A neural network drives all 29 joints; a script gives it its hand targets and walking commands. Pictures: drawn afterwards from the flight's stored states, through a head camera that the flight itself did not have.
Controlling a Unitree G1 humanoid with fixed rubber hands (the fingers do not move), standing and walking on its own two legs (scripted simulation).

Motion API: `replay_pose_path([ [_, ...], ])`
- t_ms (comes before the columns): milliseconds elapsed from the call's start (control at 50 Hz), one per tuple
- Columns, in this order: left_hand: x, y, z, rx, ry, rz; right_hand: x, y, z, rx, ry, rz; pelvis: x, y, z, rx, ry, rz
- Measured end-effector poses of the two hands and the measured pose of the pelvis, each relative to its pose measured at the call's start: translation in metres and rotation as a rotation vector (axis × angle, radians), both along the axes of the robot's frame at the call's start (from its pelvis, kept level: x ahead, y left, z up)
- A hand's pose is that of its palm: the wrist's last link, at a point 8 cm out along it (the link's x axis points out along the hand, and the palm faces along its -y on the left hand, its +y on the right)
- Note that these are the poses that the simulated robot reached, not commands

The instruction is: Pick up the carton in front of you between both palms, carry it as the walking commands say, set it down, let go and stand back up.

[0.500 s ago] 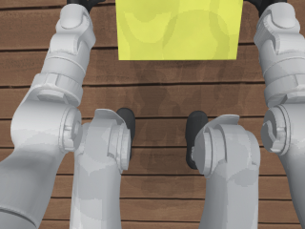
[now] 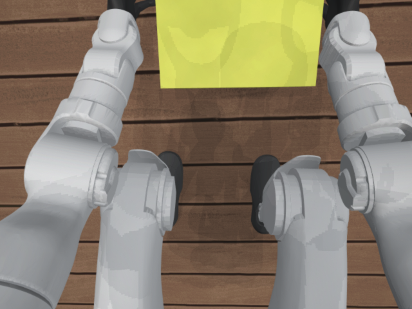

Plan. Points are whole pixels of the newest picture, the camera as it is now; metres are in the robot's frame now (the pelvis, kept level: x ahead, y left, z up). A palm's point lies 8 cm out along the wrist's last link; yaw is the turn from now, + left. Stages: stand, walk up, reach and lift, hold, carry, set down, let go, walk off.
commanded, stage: reach and lift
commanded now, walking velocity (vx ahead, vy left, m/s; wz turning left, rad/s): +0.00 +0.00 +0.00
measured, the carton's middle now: (232, 28) +0.52 -0.02 -0.25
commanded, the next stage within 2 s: none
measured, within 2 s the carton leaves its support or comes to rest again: leaves its support in 0.30 s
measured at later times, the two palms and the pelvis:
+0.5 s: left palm out of the picture +0.52 +0.13 -0.11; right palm out of the picture +0.52 -0.17 -0.11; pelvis +0.00 +0.00 +0.00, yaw -1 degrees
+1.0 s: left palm out of the picture +0.48 +0.13 +0.08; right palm out of the picture +0.48 -0.17 +0.07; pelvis +0.01 +0.00 +0.13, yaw -1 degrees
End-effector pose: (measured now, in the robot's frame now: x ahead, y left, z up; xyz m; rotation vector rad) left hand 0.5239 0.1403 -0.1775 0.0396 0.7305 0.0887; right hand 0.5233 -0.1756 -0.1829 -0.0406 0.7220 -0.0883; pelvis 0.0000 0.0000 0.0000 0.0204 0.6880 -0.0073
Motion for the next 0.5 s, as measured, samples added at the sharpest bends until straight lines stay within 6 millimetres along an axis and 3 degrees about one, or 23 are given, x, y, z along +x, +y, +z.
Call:
replay_pose_path([
  [40, 0.002, -0.008, 0.0, -0.004, 0.0, 0.001, 0.001, 0.004, 0.0, -0.005, 0.0, -0.007, -0.001, 0.0, 0.001, -0.002, -0.003, 0.001],
  [320, 0.005, -0.009, 0.006, 0.0, 0.026, 0.055, 0.006, 0.008, 0.009, -0.003, 0.04, -0.004, 0.003, -0.001, -0.009, -0.005, -0.033, 0.0],
  [400, 0.005, -0.008, 0.024, -0.015, -0.012, 0.067, 0.003, 0.009, 0.024, 0.011, 0.003, -0.013, 0.005, 0.0, -0.01, -0.007, -0.035, -0.002],
  [500, -0.003, -0.01, 0.069, -0.036, -0.068, 0.075, -0.006, 0.007, 0.07, 0.027, -0.053, -0.038, 0.005, 0.001, 0.001, -0.01, -0.032, -0.006],
])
